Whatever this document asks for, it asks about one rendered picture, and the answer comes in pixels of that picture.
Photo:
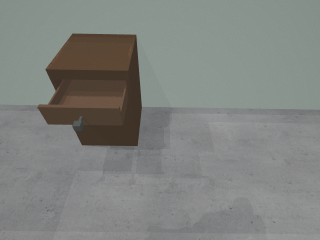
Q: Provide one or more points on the drawer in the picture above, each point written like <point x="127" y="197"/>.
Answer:
<point x="100" y="102"/>

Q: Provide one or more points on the cabinet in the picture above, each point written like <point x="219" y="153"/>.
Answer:
<point x="112" y="57"/>

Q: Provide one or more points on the handle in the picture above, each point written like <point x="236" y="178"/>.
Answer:
<point x="78" y="124"/>

